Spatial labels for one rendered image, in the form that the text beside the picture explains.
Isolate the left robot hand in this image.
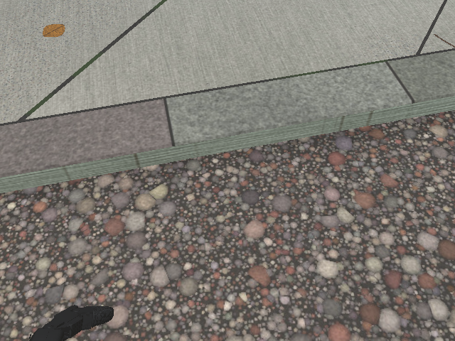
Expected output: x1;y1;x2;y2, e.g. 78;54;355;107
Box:
29;305;114;341

